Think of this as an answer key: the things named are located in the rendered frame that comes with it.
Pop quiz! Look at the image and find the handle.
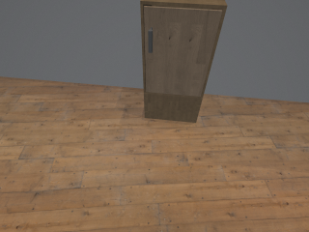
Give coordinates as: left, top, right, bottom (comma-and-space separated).
148, 27, 153, 53

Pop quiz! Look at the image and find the cupboard door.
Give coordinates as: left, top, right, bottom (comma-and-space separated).
144, 6, 223, 97

